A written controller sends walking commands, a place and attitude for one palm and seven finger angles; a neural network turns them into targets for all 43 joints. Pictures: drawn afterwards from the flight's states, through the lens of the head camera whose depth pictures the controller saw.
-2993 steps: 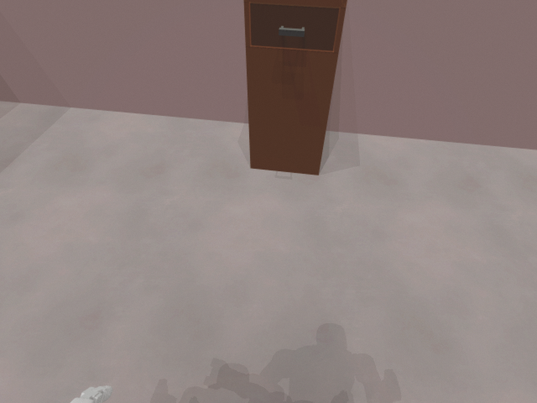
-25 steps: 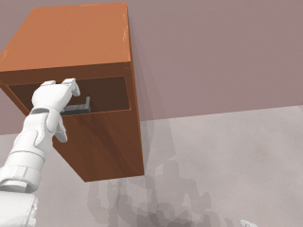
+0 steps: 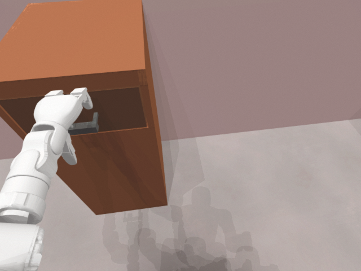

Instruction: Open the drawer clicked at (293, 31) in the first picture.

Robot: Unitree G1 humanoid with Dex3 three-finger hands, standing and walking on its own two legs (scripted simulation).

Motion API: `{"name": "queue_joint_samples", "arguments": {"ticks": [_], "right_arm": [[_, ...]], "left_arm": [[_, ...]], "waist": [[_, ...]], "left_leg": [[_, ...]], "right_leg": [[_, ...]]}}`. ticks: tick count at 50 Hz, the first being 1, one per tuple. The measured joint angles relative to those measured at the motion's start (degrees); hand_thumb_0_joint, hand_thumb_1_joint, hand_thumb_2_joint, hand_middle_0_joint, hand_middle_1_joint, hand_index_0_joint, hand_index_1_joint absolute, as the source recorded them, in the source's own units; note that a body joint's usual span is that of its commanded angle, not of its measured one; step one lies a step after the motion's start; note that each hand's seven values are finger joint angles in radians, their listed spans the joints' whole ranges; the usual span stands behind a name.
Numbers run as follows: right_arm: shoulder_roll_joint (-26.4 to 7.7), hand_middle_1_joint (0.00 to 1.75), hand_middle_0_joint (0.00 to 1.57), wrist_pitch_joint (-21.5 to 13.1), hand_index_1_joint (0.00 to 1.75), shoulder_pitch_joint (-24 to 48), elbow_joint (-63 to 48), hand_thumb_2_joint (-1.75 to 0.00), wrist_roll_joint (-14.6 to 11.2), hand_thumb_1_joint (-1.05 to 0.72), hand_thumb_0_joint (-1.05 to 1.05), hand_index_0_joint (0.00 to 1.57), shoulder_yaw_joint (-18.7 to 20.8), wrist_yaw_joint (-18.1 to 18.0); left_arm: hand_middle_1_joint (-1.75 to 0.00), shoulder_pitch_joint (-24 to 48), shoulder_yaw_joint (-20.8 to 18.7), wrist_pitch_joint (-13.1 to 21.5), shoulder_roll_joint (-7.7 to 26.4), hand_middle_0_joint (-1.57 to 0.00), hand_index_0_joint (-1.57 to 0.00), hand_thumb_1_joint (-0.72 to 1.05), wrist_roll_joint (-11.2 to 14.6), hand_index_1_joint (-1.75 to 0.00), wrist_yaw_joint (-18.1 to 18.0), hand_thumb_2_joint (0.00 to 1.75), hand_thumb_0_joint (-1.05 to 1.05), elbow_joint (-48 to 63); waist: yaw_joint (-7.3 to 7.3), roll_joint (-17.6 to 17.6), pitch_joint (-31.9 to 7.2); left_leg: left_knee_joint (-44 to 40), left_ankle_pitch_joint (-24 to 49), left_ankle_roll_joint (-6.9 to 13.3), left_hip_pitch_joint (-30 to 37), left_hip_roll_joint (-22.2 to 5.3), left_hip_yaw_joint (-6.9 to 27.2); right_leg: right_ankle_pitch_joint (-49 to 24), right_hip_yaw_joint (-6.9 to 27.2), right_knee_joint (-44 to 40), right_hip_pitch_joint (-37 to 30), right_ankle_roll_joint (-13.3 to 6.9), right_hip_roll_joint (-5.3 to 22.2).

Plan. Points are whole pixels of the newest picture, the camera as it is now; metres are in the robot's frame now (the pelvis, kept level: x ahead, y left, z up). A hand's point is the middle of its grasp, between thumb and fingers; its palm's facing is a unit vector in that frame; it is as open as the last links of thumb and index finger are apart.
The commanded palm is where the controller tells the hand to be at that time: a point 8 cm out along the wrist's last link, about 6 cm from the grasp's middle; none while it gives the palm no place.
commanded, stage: re-aim the fingers above the handle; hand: left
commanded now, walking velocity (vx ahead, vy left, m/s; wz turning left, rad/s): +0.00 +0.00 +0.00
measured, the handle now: (79, 123) +0.48 +0.30 +0.03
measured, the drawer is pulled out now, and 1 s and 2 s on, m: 0.00 0.00 0.00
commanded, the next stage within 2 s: lower the fingers behind the handle in 1.60 s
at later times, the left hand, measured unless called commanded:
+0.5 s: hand (72, 122) +0.43 +0.27 +0.08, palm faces +0.02 -0.06 -1.00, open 13.8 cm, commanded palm +0.40 +0.30 +0.14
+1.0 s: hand (70, 128) +0.41 +0.27 +0.08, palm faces -0.01 -0.06 -1.00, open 13.8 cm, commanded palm +0.40 +0.30 +0.14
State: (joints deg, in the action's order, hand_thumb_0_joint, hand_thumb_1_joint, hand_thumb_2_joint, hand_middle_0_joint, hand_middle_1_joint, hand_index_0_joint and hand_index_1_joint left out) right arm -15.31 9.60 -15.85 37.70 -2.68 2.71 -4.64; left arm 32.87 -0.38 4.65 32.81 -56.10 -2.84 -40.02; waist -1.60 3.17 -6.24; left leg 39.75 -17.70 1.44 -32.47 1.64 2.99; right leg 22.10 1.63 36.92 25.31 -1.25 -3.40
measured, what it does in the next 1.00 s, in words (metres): stands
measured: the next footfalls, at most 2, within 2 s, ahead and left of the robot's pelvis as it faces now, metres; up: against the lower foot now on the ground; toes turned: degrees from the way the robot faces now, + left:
none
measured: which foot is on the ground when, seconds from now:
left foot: down 0.00-1.00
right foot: down 0.00-1.00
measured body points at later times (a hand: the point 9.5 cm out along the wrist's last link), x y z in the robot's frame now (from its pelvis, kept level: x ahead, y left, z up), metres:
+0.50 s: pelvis +0.00 +0.01 +0.00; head +0.05 +0.01 +0.44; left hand +0.42 +0.27 +0.14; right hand +0.09 -0.26 -0.12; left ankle +0.01 +0.10 -0.72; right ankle -0.05 -0.11 -0.72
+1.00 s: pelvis +0.00 +0.01 +0.00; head +0.04 +0.01 +0.45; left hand +0.41 +0.27 +0.14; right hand +0.09 -0.27 -0.12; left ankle +0.01 +0.10 -0.72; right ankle -0.05 -0.11 -0.72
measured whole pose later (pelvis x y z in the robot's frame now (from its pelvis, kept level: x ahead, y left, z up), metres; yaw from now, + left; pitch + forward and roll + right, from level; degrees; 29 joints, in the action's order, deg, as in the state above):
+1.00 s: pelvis +0.00 +0.01 +0.00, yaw +1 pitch +11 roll -2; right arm -15.6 8.3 -15.1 38.2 -2.7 3.0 -4.7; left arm 33.4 1.5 7.2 32.0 -56.3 -5.1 -37.9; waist -1.0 2.5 -5.5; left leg 40.7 -17.5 2.1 -33.5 2.5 3.6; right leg 22.2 0.8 37.4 25.8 -0.6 -2.6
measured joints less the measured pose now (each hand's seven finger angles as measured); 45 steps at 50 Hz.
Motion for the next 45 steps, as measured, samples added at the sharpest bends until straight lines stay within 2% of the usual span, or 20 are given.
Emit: {"name": "queue_joint_samples", "arguments": {"ticks": [4,7,11,13,18,20,23,26,30,35,38,42,45], "right_arm": [[0.0,0.3,0.2,0.0,0.3,-0.1,-0.1,-0.9,0.1,-0.91,0.01,0.21,0.2,0.3],[0.1,0.3,0.2,0.0,0.3,-0.2,-0.1,-0.9,-0.1,-0.91,0.01,0.2,0.0,0.5],[0.2,0.3,0.2,0.0,0.3,-0.7,0.0,-0.9,-0.4,-0.91,0.01,0.21,-0.2,0.6],[0.2,0.3,0.2,-0.2,0.3,-1.2,0.0,-0.9,-0.4,-0.91,0.01,0.21,0.1,0.5],[0.0,0.3,0.2,-0.7,0.3,-1.5,0.5,-0.9,-0.2,-0.91,0.01,0.21,0.6,0.0],[0.0,0.3,0.2,-1.0,0.3,-0.9,0.7,-0.9,-0.2,-0.91,0.01,0.21,0.6,-0.1],[0.2,0.3,0.2,-1.2,0.3,0.5,0.5,-0.9,-0.1,-0.91,0.01,0.21,0.1,0.1],[0.6,0.3,0.2,-1.3,0.3,1.4,-0.1,-0.9,0.1,-0.91,0.01,0.21,-0.3,0.3],[0.8,0.3,0.2,-0.8,0.3,1.3,-0.4,-0.9,0.3,-0.91,0.01,0.21,-0.8,0.9],[1.1,0.3,0.2,0.2,0.3,0.3,-0.8,-0.9,-0.1,-0.91,0.01,0.21,-1.2,1.1],[1.0,0.3,0.21,0.2,0.3,-1.0,-0.8,-0.9,-0.4,-0.91,0.01,0.21,-1.0,1.0],[0.6,0.3,0.21,-0.1,0.3,-2.0,-0.3,-0.9,-0.5,-0.91,0.01,0.21,-0.3,0.5],[0.1,0.3,0.21,-0.6,0.3,-1.6,0.2,-0.9,-0.3,-0.91,0.01,0.21,0.3,0.2]], "left_arm": [[-1.2,-1.0,-2.7,1.2,0.0,-0.32,-0.32,-0.49,-0.4,-1.2,-2.5,0.3,0.0,0.9],[-1.2,-0.4,-3.4,-0.7,1.0,-0.31,-0.31,-0.49,-0.8,-1.2,-3.7,0.3,0.0,-1.6],[-1.2,-0.1,-3.4,-3.2,2.6,-0.31,-0.31,-0.49,-1.1,-1.2,-2.8,0.3,0.0,-4.4],[-1.2,-0.3,-2.0,-3.7,2.9,-0.31,-0.31,-0.49,-0.5,-1.2,-1.6,0.3,0.0,-4.0],[-1.2,-1.1,1.6,-0.8,1.1,-0.31,-0.31,-0.49,1.1,-1.2,0.3,0.3,0.0,0.6],[-1.2,-0.4,2.5,0.8,-0.1,-0.32,-0.31,-0.49,0.9,-1.2,-0.2,0.3,0.0,1.3],[-1.2,1.2,1.5,2.2,-1.1,-0.32,-0.32,-0.49,-0.2,-1.2,-2.2,0.3,0.0,0.5],[-1.2,3.1,-0.5,0.8,-0.5,-0.32,-0.32,-0.49,-1.5,-1.2,-4.7,0.3,0.0,-1.7],[-1.25,3.4,-1.0,-0.2,-0.4,-0.37,-0.33,-0.49,-1.8,-1.21,-5.5,0.3,0.0,-2.7],[-1.24,0.8,-2.9,-4.6,0.9,-0.36,-0.33,-0.49,-1.4,-1.22,-3.6,0.3,0.0,-4.0],[-1.23,-0.8,-2.4,-5.3,2.0,-0.34,-0.33,-0.48,-0.5,-1.21,-1.5,0.3,0.0,-3.6],[-1.21,-2.2,0.1,-3.1,2.0,-0.33,-0.32,-0.49,0.6,-1.21,1.0,0.3,0.0,-0.2],[-1.21,-2.1,2.3,-0.4,0.8,-0.32,-0.32,-0.49,0.9,-1.2,1.2,0.3,0.0,2.7]], "waist": [[-0.16,0.2,-0.2],[-0.16,0.3,-0.3],[0.07,0.3,-0.2],[0.31,0.3,-0.2],[0.78,-0.1,0.0],[0.65,-0.3,0.2],[0.05,-0.7,0.2],[-0.51,-0.7,0.1],[-0.18,0.1,-0.4],[-0.06,0.8,-0.9],[0.18,0.7,-0.8],[0.88,0.1,-0.2],[1.18,-0.2,0.5]], "left_leg": [[0.1,-0.1,0.1,-0.4,-0.3,-0.7],[0.0,0.1,0.1,-0.7,-0.3,-1.0],[-0.4,0.4,0.2,-0.9,-0.2,-0.8],[-0.4,0.4,0.3,-0.9,0.0,-0.4],[0.2,0.1,0.6,-0.5,0.6,0.5],[0.6,-0.1,0.7,-0.6,0.8,0.6],[1.2,-0.3,0.8,-1.4,0.8,0.2],[1.4,-0.2,0.8,-2.3,0.5,-0.4],[0.9,0.0,0.9,-2.5,0.2,-1.2],[-0.6,0.3,1.0,-0.9,0.0,-1.9],[-1.1,0.4,0.9,0.0,0.2,-1.4],[-0.9,0.3,0.9,0.8,0.6,-0.2],[-0.1,0.2,0.8,0.6,0.9,0.7]], "right_leg": [[-0.1,0.8,0.3,0.8,0.1,-0.2],[-0.2,1.0,0.4,1.2,0.2,-0.2],[-0.5,0.8,-0.1,1.3,0.3,-0.1],[-0.5,0.4,-0.4,0.9,0.3,0.1],[-0.2,-0.6,-0.7,-0.2,0.6,0.5],[0.1,-0.7,-0.3,-0.1,0.7,0.7],[0.3,-0.4,0.6,0.9,0.8,0.7],[0.2,0.3,1.0,2.1,0.8,0.5],[-0.3,1.0,0.6,2.6,1.0,0.4],[-0.8,1.8,-0.7,1.3,1.1,0.3],[-0.7,1.3,-1.2,0.1,1.0,0.5],[-0.5,0.1,-1.6,-1.2,0.9,0.7],[-0.2,-0.8,-1.1,-1.4,0.8,0.9]]}}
